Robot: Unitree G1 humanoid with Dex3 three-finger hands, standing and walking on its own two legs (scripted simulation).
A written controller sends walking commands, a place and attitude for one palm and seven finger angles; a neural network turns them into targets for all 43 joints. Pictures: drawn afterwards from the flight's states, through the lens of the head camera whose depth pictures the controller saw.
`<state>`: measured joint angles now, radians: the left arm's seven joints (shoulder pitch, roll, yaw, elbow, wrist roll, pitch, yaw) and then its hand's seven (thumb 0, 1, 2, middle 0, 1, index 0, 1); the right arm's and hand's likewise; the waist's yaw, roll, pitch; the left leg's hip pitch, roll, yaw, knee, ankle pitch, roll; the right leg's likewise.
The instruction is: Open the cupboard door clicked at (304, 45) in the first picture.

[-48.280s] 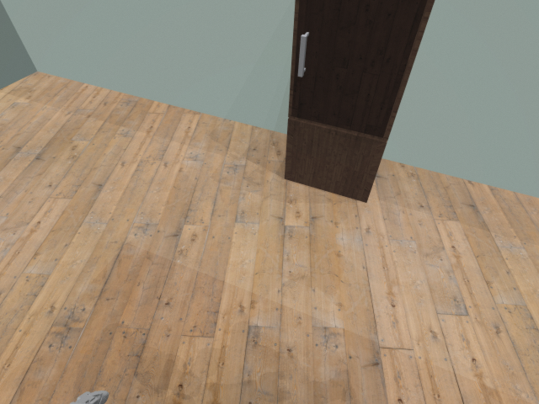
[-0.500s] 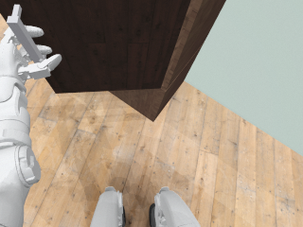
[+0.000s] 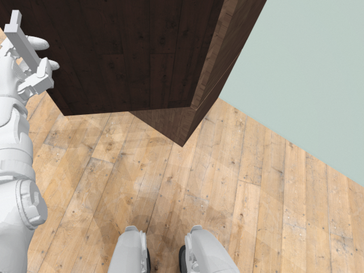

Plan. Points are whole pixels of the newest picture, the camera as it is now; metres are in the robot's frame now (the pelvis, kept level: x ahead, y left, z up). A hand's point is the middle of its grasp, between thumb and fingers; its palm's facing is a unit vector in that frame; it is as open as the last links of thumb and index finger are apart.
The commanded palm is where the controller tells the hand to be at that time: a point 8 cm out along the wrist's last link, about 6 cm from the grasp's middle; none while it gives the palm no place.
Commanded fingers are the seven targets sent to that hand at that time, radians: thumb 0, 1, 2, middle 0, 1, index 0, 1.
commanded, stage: pull the door open along its arc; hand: left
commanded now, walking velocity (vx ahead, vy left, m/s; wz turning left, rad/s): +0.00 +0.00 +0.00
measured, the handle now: (34, 53) +0.56 +0.27 +0.06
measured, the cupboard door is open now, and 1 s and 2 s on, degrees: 43 82 84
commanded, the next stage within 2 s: open thumb and fingers to let go in 0.78 s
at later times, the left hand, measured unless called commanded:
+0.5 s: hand (77, 150) +0.35 +0.17 +0.06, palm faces +0.20 -0.98 +0.06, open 5.9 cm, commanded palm +0.28 +0.24 +0.05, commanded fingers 0.00 0.90 0.90 -0.40 -1.35 -0.40 -1.35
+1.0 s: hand (121, 178) +0.30 +0.09 +0.05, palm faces +0.52 -0.85 -0.03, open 5.9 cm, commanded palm +0.24 +0.14 +0.05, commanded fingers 0.00 0.41 0.69 -0.37 -1.30 -0.37 -1.30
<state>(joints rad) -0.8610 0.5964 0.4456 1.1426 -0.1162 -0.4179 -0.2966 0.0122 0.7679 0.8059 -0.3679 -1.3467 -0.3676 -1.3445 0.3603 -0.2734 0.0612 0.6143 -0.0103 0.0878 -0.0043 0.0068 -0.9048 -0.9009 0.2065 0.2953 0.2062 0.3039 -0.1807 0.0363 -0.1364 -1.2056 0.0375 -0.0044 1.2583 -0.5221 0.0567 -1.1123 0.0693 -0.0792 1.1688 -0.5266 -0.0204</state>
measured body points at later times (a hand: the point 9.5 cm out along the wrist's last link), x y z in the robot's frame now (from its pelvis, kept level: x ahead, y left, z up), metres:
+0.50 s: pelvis +0.01 +0.00 +0.02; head +0.09 +0.01 +0.47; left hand +0.33 +0.22 +0.06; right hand +0.15 -0.25 -0.08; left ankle +0.03 +0.08 -0.63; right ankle +0.01 -0.12 -0.63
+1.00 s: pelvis +0.01 -0.07 +0.02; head +0.08 -0.08 +0.46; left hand +0.26 +0.14 +0.06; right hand +0.19 -0.28 -0.10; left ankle +0.03 +0.08 -0.63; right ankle +0.01 -0.12 -0.63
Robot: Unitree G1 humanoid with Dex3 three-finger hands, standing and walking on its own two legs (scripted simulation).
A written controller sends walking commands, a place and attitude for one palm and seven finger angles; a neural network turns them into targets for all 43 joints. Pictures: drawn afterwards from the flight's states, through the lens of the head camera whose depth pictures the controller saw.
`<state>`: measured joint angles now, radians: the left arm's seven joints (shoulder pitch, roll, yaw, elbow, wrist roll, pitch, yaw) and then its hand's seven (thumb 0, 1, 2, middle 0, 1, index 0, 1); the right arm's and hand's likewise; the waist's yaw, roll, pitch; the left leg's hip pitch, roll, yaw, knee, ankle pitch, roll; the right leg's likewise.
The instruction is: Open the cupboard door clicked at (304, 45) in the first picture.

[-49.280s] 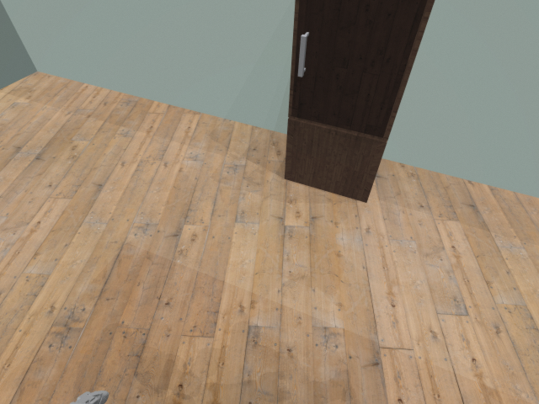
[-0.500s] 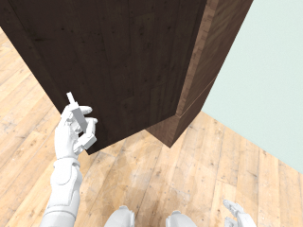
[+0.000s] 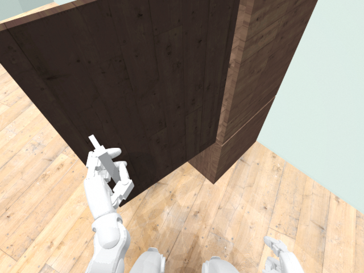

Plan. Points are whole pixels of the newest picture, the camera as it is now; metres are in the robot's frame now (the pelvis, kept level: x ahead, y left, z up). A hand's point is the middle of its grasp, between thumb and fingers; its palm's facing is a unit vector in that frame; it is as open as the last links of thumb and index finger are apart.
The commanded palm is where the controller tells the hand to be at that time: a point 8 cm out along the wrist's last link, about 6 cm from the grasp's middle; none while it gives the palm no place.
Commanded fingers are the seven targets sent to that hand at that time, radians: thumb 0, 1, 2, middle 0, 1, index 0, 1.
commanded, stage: open thumb and fingers to let go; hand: left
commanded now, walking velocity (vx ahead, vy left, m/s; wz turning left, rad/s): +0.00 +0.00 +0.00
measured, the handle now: (108, 163) +0.34 +0.18 +0.04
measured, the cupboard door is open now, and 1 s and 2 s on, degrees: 82 84 84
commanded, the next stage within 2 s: slide the hand sideways off the handle in 0.70 s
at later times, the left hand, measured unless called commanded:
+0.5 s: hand (122, 179) +0.31 +0.14 +0.04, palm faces +0.35 -0.94 +0.01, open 13.7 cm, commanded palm +0.26 +0.19 +0.03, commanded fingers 0.00 -0.50 0.30 -0.22 -0.70 -0.22 -0.70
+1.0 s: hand (116, 198) +0.27 +0.15 +0.03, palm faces -0.15 -0.98 -0.09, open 16.0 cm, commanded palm +0.25 +0.19 +0.03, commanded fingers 0.00 -0.50 0.30 -0.15 -0.30 -0.15 -0.30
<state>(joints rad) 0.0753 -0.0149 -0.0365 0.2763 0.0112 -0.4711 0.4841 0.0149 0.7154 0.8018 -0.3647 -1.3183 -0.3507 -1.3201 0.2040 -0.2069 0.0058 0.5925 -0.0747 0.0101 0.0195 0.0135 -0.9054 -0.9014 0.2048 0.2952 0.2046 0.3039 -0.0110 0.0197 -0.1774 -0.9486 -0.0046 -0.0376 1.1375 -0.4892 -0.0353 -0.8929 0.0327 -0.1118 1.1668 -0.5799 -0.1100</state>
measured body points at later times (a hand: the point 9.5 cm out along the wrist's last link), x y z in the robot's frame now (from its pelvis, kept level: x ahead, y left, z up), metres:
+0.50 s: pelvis +0.00 +0.02 +0.00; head +0.07 +0.00 +0.45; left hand +0.28 +0.19 +0.04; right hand +0.16 -0.22 -0.11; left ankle +0.03 +0.15 -0.65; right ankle +0.00 -0.05 -0.65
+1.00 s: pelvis -0.01 +0.06 +0.00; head +0.05 +0.06 +0.44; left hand +0.27 +0.20 +0.04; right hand +0.15 -0.17 -0.10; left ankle +0.03 +0.15 -0.65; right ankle +0.00 -0.05 -0.65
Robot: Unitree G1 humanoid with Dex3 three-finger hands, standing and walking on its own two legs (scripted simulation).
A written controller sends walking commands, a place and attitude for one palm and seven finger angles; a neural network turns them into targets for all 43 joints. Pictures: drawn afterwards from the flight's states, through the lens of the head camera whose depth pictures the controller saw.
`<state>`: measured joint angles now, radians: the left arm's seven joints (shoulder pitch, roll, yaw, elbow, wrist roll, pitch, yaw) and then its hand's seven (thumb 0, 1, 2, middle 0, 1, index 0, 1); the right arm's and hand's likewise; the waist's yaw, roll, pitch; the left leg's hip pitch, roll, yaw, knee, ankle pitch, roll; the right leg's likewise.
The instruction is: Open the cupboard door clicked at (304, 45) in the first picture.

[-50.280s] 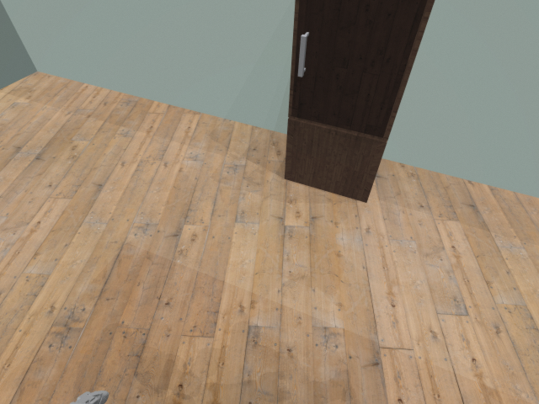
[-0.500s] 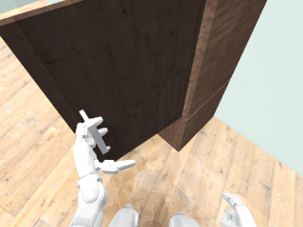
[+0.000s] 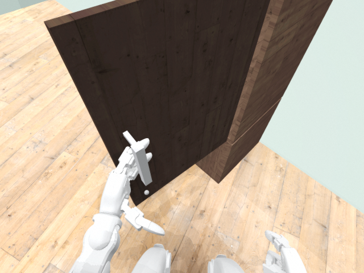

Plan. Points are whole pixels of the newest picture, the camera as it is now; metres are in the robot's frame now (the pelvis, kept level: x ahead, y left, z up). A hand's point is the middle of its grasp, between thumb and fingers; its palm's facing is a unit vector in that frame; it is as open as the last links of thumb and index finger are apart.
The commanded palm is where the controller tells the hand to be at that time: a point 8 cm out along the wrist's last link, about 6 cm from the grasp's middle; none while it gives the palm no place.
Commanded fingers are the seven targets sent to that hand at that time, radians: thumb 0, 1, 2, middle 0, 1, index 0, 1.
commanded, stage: slide the hand sideways off the handle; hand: left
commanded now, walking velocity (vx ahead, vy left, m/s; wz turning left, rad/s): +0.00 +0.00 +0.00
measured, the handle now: (138, 160) +0.35 +0.12 +0.04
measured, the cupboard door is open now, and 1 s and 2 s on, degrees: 84 84 84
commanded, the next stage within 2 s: draw the hand back to the body in 1.00 s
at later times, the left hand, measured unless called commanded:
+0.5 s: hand (126, 212) +0.23 +0.13 +0.04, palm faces -0.03 -1.00 -0.02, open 16.2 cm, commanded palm +0.21 +0.18 +0.04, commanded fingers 0.00 -0.50 0.30 -0.15 -0.30 -0.15 -0.30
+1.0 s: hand (98, 228) +0.20 +0.18 +0.03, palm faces -0.01 -1.00 -0.06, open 16.3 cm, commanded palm +0.18 +0.23 +0.04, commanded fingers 0.00 -0.50 0.30 -0.15 -0.30 -0.15 -0.30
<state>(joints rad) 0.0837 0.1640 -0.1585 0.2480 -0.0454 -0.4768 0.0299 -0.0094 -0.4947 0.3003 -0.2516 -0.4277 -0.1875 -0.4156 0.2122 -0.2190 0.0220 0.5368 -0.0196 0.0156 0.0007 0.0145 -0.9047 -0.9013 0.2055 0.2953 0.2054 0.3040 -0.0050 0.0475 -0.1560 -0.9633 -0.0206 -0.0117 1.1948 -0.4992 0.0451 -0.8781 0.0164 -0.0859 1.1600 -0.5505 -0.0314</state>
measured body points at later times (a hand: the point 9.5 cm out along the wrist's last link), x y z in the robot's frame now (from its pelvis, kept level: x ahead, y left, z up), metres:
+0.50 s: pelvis +0.00 +0.00 -0.01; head +0.07 +0.01 +0.44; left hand +0.23 +0.18 +0.04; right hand +0.19 -0.21 -0.09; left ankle +0.04 +0.09 -0.64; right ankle +0.01 -0.11 -0.64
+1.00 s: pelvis +0.01 -0.02 -0.02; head +0.07 -0.01 +0.43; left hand +0.20 +0.23 +0.04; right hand +0.20 -0.26 -0.09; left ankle +0.04 +0.09 -0.64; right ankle +0.01 -0.11 -0.64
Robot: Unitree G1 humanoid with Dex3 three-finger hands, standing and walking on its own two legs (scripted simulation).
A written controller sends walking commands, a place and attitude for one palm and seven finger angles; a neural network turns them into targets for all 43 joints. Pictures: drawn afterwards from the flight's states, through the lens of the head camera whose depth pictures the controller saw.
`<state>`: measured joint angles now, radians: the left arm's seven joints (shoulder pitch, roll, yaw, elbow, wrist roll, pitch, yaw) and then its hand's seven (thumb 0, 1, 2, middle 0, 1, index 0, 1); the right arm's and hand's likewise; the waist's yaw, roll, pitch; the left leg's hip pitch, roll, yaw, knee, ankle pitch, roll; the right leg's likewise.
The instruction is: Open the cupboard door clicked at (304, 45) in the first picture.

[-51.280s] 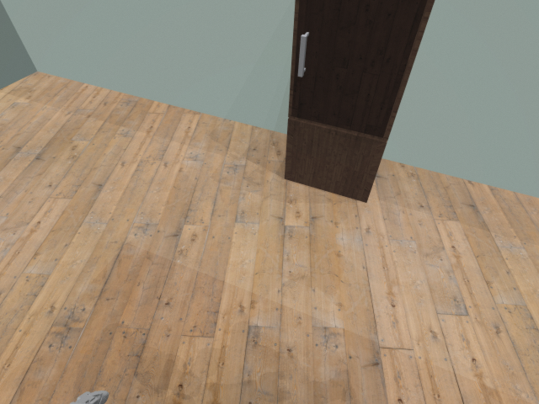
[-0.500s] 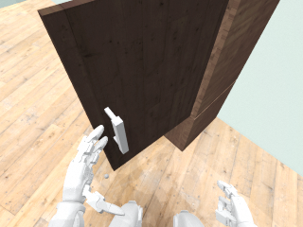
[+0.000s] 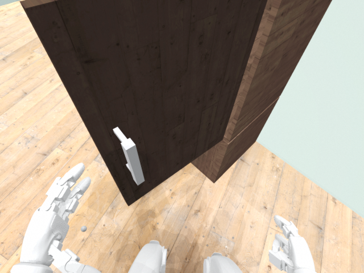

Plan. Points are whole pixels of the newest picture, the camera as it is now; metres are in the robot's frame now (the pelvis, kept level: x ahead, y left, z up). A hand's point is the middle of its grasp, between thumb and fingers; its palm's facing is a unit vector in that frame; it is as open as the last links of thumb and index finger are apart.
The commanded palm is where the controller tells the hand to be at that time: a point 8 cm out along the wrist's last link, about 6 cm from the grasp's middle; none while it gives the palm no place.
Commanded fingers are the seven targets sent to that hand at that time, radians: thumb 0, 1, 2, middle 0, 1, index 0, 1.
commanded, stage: draw the hand back to the body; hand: left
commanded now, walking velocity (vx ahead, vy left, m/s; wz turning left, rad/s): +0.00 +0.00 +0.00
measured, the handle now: (129, 158) +0.34 +0.14 +0.06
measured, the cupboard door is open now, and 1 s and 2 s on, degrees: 84 84 84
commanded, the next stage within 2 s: step back with the hand held close in 1.68 s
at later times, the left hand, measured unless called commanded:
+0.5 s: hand (49, 219) +0.19 +0.22 +0.12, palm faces +0.05 -1.00 -0.07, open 16.3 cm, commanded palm +0.16 +0.28 +0.14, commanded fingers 0.00 -0.47 0.31 -0.15 -0.30 -0.15 -0.30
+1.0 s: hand out of the picture +0.22 +0.27 +0.21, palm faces +0.37 -0.84 -0.40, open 12.7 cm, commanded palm +0.17 +0.31 +0.23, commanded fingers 0.00 0.41 0.69 -0.18 -0.30 -0.18 -0.30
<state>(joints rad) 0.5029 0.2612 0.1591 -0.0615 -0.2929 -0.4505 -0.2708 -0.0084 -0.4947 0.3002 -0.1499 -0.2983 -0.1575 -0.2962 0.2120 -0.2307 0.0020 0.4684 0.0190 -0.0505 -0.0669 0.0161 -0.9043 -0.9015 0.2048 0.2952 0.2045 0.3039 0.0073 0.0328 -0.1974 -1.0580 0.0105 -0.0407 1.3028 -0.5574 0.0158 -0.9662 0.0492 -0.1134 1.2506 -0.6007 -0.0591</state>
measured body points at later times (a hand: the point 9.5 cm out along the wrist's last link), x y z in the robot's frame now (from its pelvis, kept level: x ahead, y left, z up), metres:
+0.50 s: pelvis +0.01 +0.02 +0.04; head +0.03 +0.02 +0.49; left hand +0.18 +0.28 +0.13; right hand +0.19 -0.21 -0.02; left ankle +0.04 +0.11 -0.62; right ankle +0.01 -0.09 -0.62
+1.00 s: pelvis +0.04 +0.03 +0.09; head +0.02 +0.01 +0.54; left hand +0.19 +0.31 +0.23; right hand +0.21 -0.19 +0.02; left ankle +0.04 +0.11 -0.62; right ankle +0.01 -0.09 -0.62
